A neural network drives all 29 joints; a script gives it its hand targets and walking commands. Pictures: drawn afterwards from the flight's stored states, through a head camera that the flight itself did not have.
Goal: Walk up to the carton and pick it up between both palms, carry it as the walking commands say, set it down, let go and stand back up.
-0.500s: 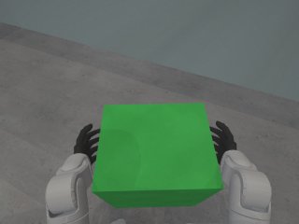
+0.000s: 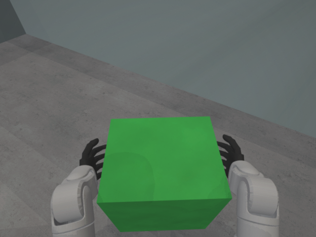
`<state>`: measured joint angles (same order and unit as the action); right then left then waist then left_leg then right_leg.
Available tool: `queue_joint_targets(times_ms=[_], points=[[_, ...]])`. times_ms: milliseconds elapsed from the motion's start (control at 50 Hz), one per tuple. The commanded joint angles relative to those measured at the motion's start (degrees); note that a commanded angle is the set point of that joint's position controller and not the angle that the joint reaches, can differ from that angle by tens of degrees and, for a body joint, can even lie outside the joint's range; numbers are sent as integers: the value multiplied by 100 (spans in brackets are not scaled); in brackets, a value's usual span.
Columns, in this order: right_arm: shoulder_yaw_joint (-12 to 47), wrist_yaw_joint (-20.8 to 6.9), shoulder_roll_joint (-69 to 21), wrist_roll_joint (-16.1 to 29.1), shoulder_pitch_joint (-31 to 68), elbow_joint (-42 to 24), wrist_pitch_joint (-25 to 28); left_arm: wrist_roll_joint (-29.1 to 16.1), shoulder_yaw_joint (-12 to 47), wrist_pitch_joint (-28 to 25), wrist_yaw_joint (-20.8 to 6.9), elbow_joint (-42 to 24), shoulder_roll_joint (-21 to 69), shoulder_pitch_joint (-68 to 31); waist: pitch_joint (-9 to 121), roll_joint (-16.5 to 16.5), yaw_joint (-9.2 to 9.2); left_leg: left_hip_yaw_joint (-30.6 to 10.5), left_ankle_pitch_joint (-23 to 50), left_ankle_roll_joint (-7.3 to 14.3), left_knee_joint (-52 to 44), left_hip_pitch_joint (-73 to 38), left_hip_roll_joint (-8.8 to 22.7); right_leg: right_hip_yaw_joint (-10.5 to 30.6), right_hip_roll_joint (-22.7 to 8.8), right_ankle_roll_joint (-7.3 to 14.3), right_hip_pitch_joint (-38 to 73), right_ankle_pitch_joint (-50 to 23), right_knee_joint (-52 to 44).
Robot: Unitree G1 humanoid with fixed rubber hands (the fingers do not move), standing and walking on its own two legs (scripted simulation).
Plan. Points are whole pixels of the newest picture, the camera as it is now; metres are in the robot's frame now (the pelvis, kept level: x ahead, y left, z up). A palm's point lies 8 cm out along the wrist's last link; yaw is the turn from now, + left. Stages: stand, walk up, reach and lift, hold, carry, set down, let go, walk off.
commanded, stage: carry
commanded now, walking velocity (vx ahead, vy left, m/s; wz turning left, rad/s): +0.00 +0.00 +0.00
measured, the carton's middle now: (161, 178) +0.27 +0.00 +0.00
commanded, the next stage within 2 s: hold in 0.92 s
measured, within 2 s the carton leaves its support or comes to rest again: neither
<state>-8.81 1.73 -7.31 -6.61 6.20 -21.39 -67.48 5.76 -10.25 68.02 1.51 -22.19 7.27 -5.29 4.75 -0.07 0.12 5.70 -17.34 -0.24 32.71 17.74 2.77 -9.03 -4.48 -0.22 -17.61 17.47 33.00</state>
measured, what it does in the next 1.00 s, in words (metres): stands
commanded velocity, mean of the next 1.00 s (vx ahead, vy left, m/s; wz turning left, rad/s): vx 0.00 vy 0.00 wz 0.00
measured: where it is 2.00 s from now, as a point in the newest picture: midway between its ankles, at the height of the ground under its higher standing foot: outside the picture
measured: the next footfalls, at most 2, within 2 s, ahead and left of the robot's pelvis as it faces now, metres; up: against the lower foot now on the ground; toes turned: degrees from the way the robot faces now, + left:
none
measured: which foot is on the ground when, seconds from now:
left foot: down 0.00-1.00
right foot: down 0.00-1.00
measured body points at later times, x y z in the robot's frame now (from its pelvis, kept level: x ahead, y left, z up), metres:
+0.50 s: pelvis +0.00 -0.01 +0.00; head -0.01 -0.01 +0.45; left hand +0.27 +0.16 +0.08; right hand +0.27 -0.18 +0.08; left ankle +0.00 +0.12 -0.73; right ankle -0.01 -0.11 -0.73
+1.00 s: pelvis +0.00 +0.00 +0.01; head -0.01 +0.00 +0.46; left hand +0.28 +0.16 +0.04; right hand +0.28 -0.17 +0.04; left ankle +0.00 +0.12 -0.73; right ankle -0.01 -0.11 -0.73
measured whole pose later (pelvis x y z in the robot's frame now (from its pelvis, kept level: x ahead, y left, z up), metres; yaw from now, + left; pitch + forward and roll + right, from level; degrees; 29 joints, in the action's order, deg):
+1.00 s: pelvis +0.00 +0.00 +0.01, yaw -2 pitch -2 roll +0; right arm -10.8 -1.1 -7.4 -11.6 9.3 2.0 -49.0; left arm 12.0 -12.8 50.7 -1.4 -0.9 7.4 -8.0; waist -0.3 0.9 0.3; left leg 5.7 -14.1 0.2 24.8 8.7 2.7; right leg -7.2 -2.5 0.6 -9.4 13.4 24.7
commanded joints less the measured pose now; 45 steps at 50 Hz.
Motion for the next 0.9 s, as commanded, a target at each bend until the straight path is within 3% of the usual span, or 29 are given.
queue_joint_targets(times_ms=[0,440,880], points=[[4337,-1219,-4518,2111,2591,-190,-97,-2152,4351,80,-1322,-241,4361,-2701,1150,290,-73,-350,790,24,-392,-311,469,610,-681,-139,600,-1662,-690],[4301,-1249,-4625,2192,2748,42,-18,-2105,4369,16,-1303,-98,4508,-2857,1250,21,-52,-307,1591,-35,-620,-661,644,554,-560,-72,573,-1637,-715],[4208,-1250,-4560,2108,2741,175,138,-1957,4263,-146,-1279,60,4450,-2807,1267,-18,-49,-306,1795,-15,-691,-729,666,546,-534,-59,560,-1564,-726]])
